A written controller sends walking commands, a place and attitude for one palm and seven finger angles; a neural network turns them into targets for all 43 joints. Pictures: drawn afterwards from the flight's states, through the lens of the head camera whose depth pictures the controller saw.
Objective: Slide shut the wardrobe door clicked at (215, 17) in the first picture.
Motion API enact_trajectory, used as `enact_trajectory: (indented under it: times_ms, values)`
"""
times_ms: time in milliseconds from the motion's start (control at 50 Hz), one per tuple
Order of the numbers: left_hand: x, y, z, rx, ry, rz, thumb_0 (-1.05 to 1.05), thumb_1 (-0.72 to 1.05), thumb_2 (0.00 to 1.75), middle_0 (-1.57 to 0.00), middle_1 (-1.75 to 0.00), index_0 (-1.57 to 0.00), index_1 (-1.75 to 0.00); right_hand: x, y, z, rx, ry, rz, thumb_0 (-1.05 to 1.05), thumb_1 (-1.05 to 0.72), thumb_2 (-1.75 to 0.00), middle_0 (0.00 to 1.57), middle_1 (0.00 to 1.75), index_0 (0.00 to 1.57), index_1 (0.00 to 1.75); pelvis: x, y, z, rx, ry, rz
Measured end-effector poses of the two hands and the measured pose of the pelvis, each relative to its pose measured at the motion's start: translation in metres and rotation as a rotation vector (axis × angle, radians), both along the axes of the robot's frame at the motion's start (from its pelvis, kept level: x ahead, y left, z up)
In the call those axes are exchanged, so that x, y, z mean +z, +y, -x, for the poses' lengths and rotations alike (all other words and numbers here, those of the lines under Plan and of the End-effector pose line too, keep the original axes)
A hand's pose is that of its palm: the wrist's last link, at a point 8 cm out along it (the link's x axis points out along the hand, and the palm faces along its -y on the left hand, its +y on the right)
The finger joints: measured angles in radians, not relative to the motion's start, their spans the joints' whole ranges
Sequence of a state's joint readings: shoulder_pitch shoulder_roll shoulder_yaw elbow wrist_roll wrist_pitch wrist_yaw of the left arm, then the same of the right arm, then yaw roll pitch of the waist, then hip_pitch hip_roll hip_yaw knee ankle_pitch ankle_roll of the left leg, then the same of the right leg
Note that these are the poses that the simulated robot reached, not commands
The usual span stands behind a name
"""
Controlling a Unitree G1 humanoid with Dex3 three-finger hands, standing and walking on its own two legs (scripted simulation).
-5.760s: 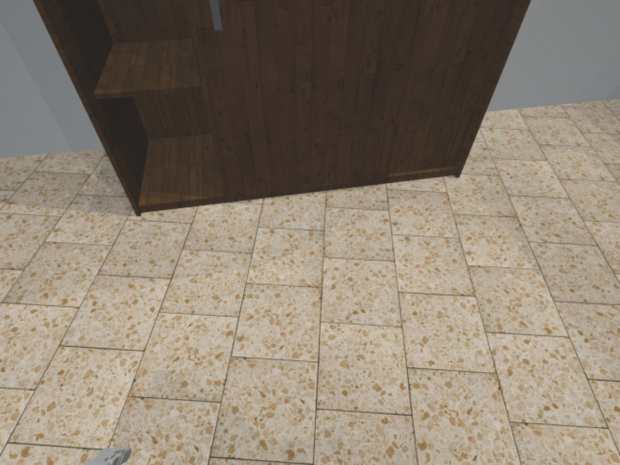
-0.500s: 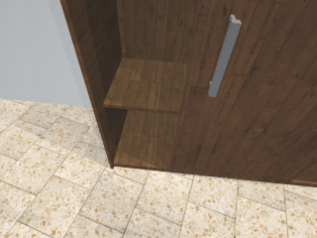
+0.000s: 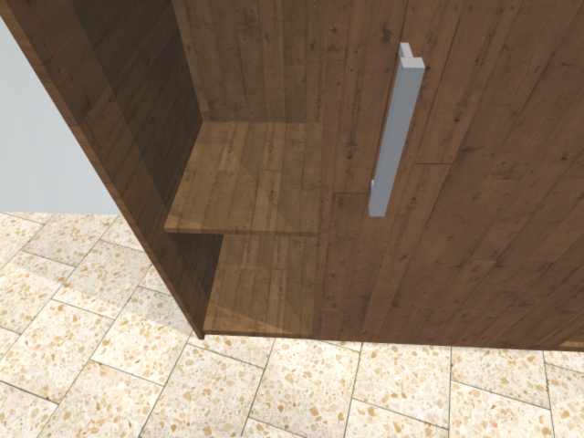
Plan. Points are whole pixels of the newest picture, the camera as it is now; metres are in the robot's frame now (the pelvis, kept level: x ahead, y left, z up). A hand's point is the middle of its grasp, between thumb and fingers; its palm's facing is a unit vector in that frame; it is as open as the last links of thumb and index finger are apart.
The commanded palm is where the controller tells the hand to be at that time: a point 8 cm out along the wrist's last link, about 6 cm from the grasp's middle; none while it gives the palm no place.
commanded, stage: come to a stop and stand still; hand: right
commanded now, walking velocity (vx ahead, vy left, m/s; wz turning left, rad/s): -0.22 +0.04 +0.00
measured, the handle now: (388, 141) +0.48 -0.12 +0.15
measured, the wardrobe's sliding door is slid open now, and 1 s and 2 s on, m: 0.38 0.38 0.38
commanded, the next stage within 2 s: look again from close up in 1.74 s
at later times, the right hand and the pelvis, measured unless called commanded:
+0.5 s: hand out of the picture +0.04 -0.14 -0.15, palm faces +0.08 +0.96 -0.27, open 7.3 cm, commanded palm none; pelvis -0.02 +0.06 +0.00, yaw -1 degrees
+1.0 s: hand out of the picture -0.03 -0.14 -0.18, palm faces +0.05 +0.98 -0.17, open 7.3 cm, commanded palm none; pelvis -0.02 +0.03 +0.00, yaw -1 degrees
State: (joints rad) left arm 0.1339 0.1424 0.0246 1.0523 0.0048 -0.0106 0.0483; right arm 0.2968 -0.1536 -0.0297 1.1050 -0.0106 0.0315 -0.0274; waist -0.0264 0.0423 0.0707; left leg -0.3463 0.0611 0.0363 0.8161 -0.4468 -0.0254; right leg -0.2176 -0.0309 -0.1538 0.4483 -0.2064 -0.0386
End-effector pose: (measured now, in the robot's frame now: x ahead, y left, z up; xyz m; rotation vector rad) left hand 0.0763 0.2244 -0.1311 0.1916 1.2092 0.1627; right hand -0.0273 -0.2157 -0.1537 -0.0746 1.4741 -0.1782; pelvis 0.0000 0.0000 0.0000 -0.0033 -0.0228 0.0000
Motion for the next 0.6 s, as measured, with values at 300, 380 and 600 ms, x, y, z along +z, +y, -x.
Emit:
enact_trajectory:
  times_ms: [300, 380, 600]
  values:
    - [-0.031, 0.076, 0.022, 0.054, 0.078, 0.061, 0.0, 0.91, 0.9, -0.2, -0.3, -0.2, -0.29, 0.028, 0.027, -0.076, 0.083, -0.214, 0.156, 0.0, -0.91, -0.9, 0.2, 0.3, 0.2, 0.3, -0.008, 0.057, 0.003, -0.005, -0.001, 0.028]
    - [-0.026, 0.084, 0.036, 0.043, 0.104, 0.063, 0.0, 0.91, 0.9, -0.2, -0.3, -0.2, -0.29, 0.037, 0.035, -0.075, 0.075, -0.234, 0.151, 0.01, -0.91, -0.9, 0.2, 0.3, 0.2, 0.3, -0.001, 0.061, 0.009, -0.009, 0.008, 0.038]
    - [-0.008, 0.069, 0.064, -0.007, 0.125, 0.024, 0.0, 0.91, 0.9, -0.2, -0.29, -0.2, -0.29, 0.028, 0.017, -0.028, 0.02, -0.201, 0.113, 0.01, -0.91, -0.9, 0.21, 0.3, 0.21, 0.3, 0.004, 0.046, 0.031, -0.021, 0.026, 0.026]
